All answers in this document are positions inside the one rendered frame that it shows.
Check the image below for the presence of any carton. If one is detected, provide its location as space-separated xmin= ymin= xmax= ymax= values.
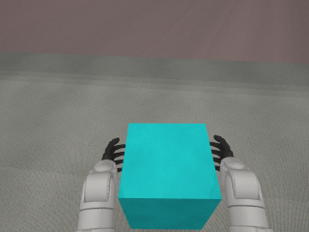
xmin=118 ymin=123 xmax=222 ymax=230

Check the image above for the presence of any left robot hand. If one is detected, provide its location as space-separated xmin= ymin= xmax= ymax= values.
xmin=101 ymin=137 xmax=126 ymax=172

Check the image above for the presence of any right robot hand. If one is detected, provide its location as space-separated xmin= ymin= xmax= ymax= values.
xmin=210 ymin=135 xmax=234 ymax=171

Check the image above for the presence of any robot left forearm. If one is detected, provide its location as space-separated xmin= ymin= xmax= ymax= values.
xmin=74 ymin=159 xmax=118 ymax=232

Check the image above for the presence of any robot right forearm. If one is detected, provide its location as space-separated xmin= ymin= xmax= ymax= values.
xmin=219 ymin=157 xmax=273 ymax=232

